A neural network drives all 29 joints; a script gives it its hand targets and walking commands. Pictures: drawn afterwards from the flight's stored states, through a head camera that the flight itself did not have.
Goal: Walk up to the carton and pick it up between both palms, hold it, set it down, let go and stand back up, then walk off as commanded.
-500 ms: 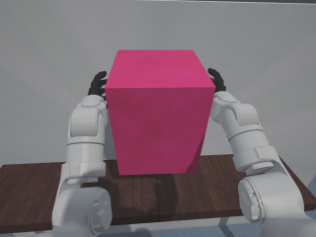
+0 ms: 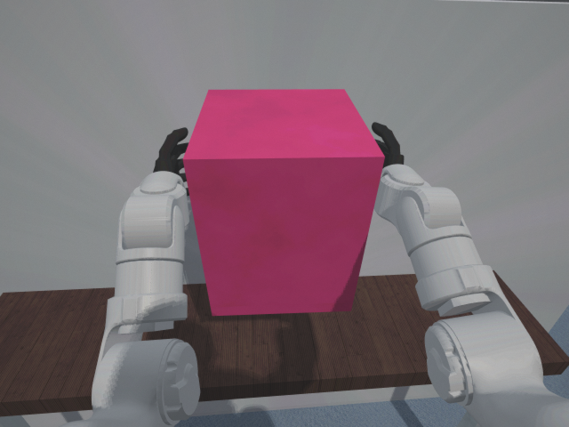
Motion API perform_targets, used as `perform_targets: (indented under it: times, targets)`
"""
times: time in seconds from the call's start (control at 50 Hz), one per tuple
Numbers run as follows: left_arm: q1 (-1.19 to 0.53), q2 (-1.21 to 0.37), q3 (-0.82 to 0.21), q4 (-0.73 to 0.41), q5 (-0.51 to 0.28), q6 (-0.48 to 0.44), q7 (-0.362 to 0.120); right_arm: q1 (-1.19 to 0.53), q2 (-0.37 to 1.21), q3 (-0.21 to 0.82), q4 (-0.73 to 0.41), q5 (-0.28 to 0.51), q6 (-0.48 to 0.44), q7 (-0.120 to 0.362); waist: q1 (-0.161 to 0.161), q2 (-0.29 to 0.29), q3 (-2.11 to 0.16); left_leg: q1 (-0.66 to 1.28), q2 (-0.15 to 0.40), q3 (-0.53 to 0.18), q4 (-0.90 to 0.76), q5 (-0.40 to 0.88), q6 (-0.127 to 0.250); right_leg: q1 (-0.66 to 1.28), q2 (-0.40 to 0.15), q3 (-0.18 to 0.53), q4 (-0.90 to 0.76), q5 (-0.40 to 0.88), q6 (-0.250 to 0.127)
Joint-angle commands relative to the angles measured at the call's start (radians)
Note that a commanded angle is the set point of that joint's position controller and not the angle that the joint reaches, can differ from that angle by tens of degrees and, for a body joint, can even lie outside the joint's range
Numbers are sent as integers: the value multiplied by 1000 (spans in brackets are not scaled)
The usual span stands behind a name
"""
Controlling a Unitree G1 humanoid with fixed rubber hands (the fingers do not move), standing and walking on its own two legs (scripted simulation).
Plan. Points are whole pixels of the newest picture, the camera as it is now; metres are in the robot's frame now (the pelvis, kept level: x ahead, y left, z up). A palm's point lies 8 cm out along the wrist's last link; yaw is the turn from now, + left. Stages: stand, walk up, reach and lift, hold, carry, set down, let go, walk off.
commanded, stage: hold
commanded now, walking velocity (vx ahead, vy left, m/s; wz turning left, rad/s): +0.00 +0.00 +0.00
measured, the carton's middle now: (279, 200) +0.39 +0.00 +0.22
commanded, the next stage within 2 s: none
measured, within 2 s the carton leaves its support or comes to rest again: neither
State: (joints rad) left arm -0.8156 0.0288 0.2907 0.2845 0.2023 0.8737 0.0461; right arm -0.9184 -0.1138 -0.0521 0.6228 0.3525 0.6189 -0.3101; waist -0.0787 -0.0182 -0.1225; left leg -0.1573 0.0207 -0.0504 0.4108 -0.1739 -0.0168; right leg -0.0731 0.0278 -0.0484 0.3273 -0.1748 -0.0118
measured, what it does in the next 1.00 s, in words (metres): stands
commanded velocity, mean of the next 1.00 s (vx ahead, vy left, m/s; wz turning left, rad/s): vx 0.00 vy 0.00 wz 0.00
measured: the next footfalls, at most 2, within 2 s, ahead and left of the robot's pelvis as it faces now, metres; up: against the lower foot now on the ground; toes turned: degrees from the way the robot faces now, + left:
none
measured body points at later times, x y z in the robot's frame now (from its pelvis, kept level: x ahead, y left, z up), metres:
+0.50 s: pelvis +0.00 +0.00 +0.00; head -0.08 +0.02 +0.44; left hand +0.38 +0.15 +0.26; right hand +0.39 -0.14 +0.27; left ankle +0.04 +0.13 -0.75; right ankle +0.01 -0.11 -0.75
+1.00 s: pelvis +0.01 +0.00 +0.00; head -0.08 +0.03 +0.44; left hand +0.39 +0.15 +0.26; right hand +0.39 -0.14 +0.27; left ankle +0.04 +0.13 -0.75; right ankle +0.01 -0.11 -0.75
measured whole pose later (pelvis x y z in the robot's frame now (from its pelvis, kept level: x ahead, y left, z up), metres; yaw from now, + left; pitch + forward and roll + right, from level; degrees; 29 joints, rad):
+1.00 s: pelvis +0.01 +0.00 +0.00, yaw +0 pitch -4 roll -2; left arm -0.82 0.03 0.27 0.28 0.19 0.87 0.06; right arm -0.91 -0.14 -0.02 0.61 0.38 0.62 -0.31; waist -0.07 -0.01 -0.15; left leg -0.17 0.02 -0.05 0.42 -0.18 -0.01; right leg -0.08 0.03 -0.04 0.31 -0.17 -0.01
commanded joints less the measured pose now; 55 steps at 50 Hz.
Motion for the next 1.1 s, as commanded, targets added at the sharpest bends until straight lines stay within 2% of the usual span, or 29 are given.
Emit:
perform_targets:
  times: [0.0, 0.04, 0.06, 0.1, 0.18, 0.2, 0.26, 0.34, 0.4, 0.48, 0.5, 0.52, 0.54, 0.58, 0.6, 0.66, 0.7, 0.74, 0.78, 0.8, 0.82, 0.86, 0.9, 0.96, 1.0, 1.02, 1.04, 1.06, 1.08]
  targets:
    - [-923, -650, -500, -211, -225, -100, -130, -1057, 735, 379, -481, 173, -65, 152, 4, 58, -537, 203, -55, -4, -17, 270, -21, 76, 51, 26, -33, 258, 77]
    - [-871, -652, -499, -205, -211, -93, -128, -1006, 700, 380, -474, 186, -55, 148, 0, 79, -522, 197, -62, -3, -17, 291, -28, 87, 59, 19, -31, 285, 83]
    - [-875, -631, -478, -165, -195, -90, -132, -977, 698, 362, -391, 166, -39, 143, -11, 68, -450, 185, -64, -5, -30, 247, -23, 68, 48, 27, -45, 251, 84]
    - [-880, -612, -425, -139, -153, -83, -136, -982, 689, 333, -344, 153, -39, 148, 9, 58, -411, 162, -63, 1, -54, 159, -10, 52, 42, 25, -63, 144, 80]
    - [-922, -635, -427, -87, -171, -95, -145, -1062, 674, 299, -330, 133, -62, 160, 10, 53, -359, 139, -51, 1, -66, 98, -8, -18, 39, 32, -73, 65, 72]
    - [-901, -606, -404, -47, -164, -93, -150, -1036, 685, 301, -318, 118, -59, 157, 10, 17, -342, 126, -56, 8, -70, 72, 3, -1, 30, 40, -85, 69, 79]
    - [-1019, -643, -445, -97, -212, -124, -139, -1121, 707, 314, -353, 126, -77, 171, 10, 33, -436, 126, -53, 0, -66, 69, -2, 1, 38, 32, -65, 49, 73]
    - [-982, -632, -450, -123, -224, -134, -126, -1054, 748, 327, -329, 143, -68, 165, 2, 48, -454, 154, -63, 2, -49, 169, -9, 19, 39, 29, -48, 184, 83]
    - [-950, -648, -461, -107, -213, -117, -126, -1006, 712, 308, -295, 146, -58, 156, -10, 94, -460, 173, -58, -2, -48, 162, -20, 20, 39, 25, -52, 155, 73]
    - [-921, -626, -415, -62, -189, -108, -136, -1005, 695, 305, -289, 153, -53, 157, 3, 68, -398, 141, -62, 1, -57, 135, -14, 14, 30, 35, -61, 147, 82]
    - [-937, -652, -439, -115, -207, -111, -134, -1051, 720, 315, -323, 165, -64, 157, -3, 61, -466, 164, -57, 0, -48, 200, -15, 50, 45, 29, -48, 193, 77]
    - [-937, -679, -488, -142, -223, -112, -132, -1041, 697, 304, -356, 176, -69, 157, -29, 111, -490, 186, -58, -4, -32, 223, -32, 36, 48, 32, -49, 209, 71]
    - [-944, -677, -487, -162, -222, -112, -130, -1073, 704, 327, -409, 184, -78, 155, -10, 93, -534, 188, -61, -3, -22, 236, -27, 67, 53, 26, -39, 214, 73]
    - [-929, -663, -496, -187, -232, -118, -123, -1034, 723, 354, -403, 187, -62, 151, -23, 79, -535, 198, -62, -2, -9, 288, -22, 68, 55, 30, -37, 281, 76]
    - [-886, -649, -470, -142, -209, -108, -124, -1025, 706, 352, -416, 179, -61, 145, -10, 84, -491, 190, -63, -5, -7, 268, -22, 55, 46, 34, -40, 276, 80]
    - [-903, -647, -478, -194, -211, -107, -122, -1018, 711, 366, -433, 181, -55, 142, -5, 71, -504, 188, -64, -4, -22, 240, -16, 77, 46, 33, -38, 251, 85]
    - [-966, -634, -465, -198, -201, -112, -125, -977, 706, 312, -304, 158, -39, 151, -16, 90, -405, 167, -58, -5, -44, 180, -22, 8, 44, 28, -54, 153, 74]
    - [-912, -604, -407, -97, -162, -96, -133, -1018, 697, 325, -316, 153, -44, 158, 23, 45, -322, 119, -56, -4, -65, 100, 0, 2, 34, 38, -69, 88, 81]
    - [-897, -613, -417, -92, -183, -98, -140, -1033, 712, 327, -345, 144, -54, 154, 17, 21, -367, 148, -61, 7, -53, 151, 1, 23, 36, 34, -68, 152, 85]
    - [-960, -615, -438, -143, -191, -101, -140, -1014, 720, 319, -318, 155, -46, 154, 1, 73, -396, 146, -58, 3, -47, 144, -7, 17, 35, 33, -53, 143, 77]
    - [-940, -609, -432, -149, -198, -105, -139, -1034, 743, 352, -382, 172, -55, 151, 9, 27, -460, 173, -61, 14, -36, 195, -5, 59, 41, 31, -44, 208, 87]
    - [-920, -666, -491, -170, -213, -98, -131, -1046, 713, 352, -419, 190, -55, 153, -11, 82, -482, 178, -55, -10, -30, 261, -25, 38, 60, 26, -35, 240, 75]
    - [-898, -633, -468, -167, -207, -94, -125, -987, 695, 361, -377, 198, -36, 147, 2, 84, -441, 184, -63, -1, -25, 283, -30, 64, 54, 25, -40, 264, 80]
    - [-833, -652, -470, -180, -193, -74, -130, -1013, 689, 382, -451, 211, -43, 141, 5, 93, -493, 209, -61, -8, -9, 342, -25, 77, 58, 27, -26, 330, 79]
    - [-863, -624, -438, -161, -188, -78, -141, -1015, 702, 364, -443, 201, -37, 139, 7, 33, -466, 194, -63, 2, -27, 260, -9, 71, 49, 23, -46, 264, 87]
    - [-868, -638, -452, -138, -189, -79, -144, -984, 670, 316, -384, 173, -32, 144, -27, 54, -433, 182, -51, -8, -38, 228, -22, 48, 58, 24, -49, 208, 70]
    - [-906, -617, -435, -174, -179, -83, -140, -981, 692, 343, -354, 185, -30, 149, 1, 52, -420, 194, -53, 1, -32, 232, -13, 40, 50, 27, -49, 213, 73]
    - [-875, -608, -423, -147, -160, -75, -144, -979, 684, 326, -349, 176, -26, 147, -1, 63, -374, 155, -55, 2, -48, 195, -14, 47, 46, 29, -55, 192, 71]
    - [-891, -652, -468, -186, -184, -81, -143, -988, 676, 320, -385, 169, -39, 147, -34, 73, -409, 184, -52, -5, -32, 235, -30, 52, 52, 26, -47, 230, 70]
